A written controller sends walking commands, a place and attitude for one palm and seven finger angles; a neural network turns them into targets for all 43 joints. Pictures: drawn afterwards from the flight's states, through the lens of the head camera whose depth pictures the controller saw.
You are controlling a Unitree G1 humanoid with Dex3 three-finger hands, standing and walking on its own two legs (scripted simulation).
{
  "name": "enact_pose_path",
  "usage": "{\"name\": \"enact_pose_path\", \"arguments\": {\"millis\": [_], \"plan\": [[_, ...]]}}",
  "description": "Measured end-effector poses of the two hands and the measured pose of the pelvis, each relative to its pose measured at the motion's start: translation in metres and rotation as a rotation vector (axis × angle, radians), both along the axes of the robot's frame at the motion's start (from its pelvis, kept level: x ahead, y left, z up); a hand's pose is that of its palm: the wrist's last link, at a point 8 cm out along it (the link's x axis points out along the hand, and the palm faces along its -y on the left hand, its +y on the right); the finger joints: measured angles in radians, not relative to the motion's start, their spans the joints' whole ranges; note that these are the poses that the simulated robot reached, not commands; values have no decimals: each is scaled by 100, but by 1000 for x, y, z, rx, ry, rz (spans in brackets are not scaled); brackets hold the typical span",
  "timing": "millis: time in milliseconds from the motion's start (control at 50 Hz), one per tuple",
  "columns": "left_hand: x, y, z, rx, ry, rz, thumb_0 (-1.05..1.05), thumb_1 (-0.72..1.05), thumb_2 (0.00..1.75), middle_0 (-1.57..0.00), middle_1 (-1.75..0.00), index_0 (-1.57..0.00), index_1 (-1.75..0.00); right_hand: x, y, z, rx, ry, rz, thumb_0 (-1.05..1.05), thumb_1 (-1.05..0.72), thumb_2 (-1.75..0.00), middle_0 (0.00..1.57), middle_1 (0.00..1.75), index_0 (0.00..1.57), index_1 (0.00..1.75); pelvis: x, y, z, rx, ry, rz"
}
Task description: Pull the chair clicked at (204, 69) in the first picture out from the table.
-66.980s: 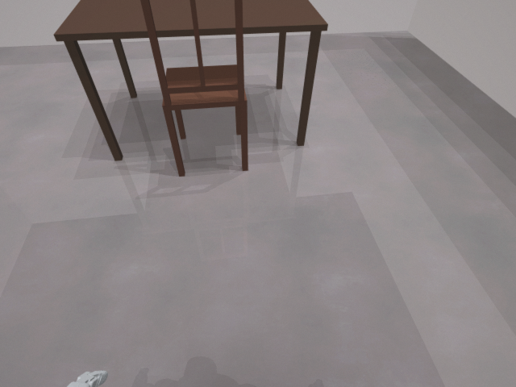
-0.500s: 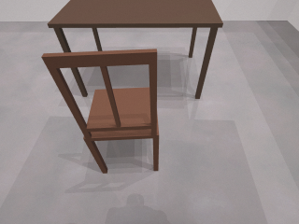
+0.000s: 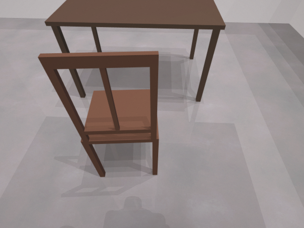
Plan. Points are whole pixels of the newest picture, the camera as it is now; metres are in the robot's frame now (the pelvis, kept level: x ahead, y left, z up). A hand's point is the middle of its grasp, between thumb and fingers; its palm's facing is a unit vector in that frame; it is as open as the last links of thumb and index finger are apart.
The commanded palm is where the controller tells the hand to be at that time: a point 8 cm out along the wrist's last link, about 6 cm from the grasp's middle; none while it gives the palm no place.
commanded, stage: look to check the result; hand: left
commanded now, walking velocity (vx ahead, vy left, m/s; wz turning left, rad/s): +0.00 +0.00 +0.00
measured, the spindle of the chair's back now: (111, 103) +0.57 +0.20 -0.06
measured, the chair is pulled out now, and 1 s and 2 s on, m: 0.57 0.57 0.57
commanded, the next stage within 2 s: stand and wait in 0.68 s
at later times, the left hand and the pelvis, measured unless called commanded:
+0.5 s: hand out of the picture +0.00 +0.15 -0.17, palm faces +0.03 -0.98 -0.18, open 7.3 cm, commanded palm none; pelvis +0.01 -0.01 +0.00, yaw +0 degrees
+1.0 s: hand out of the picture -0.01 +0.14 -0.17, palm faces +0.04 -0.98 -0.17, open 7.3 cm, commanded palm none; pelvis +0.01 -0.01 +0.00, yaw +0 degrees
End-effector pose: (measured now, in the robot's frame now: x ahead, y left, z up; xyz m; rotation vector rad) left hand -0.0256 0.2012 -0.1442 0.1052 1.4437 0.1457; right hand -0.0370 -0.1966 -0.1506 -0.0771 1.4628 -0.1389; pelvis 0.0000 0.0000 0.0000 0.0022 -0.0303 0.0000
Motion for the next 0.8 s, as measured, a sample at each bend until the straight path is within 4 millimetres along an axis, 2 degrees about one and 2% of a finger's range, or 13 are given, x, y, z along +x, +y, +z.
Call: {"name": "enact_pose_path", "arguments": {"millis": [340,800], "plan": [[18,4,3,25,-23,-14,1,92,90,-20,-30,-20,-30,4,0,-2,12,1,-6,0,-91,-90,20,30,19,30,6,-3,0,4,-1,-3],[16,-9,1,12,-20,-4,1,92,90,-20,-30,-20,-30,11,-13,-1,-2,-3,2,0,-91,-90,20,30,19,30,9,-12,0,4,-5,0]]}}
